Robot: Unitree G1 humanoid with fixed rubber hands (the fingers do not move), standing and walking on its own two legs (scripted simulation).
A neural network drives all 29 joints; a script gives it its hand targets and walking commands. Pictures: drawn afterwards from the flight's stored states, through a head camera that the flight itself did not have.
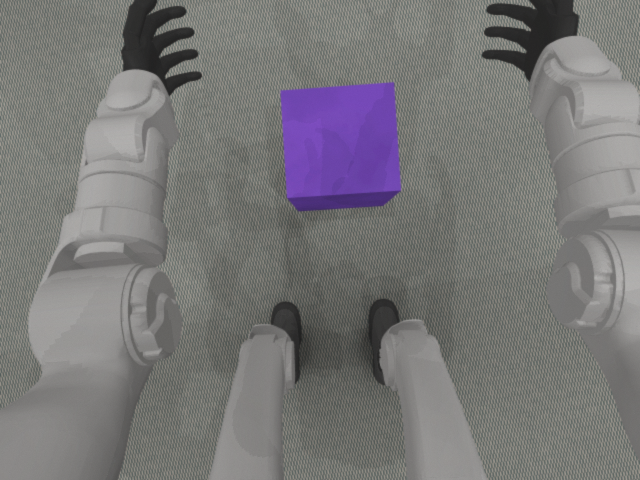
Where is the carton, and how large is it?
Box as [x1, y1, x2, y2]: [280, 82, 400, 210]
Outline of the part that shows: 393,82 280,90 287,198 298,210 383,205 400,190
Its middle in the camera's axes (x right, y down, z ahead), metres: +0.04 -0.19 +0.84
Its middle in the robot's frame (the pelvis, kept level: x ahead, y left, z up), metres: +0.56 -0.01 -0.53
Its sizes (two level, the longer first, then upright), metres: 0.210 0.200 0.250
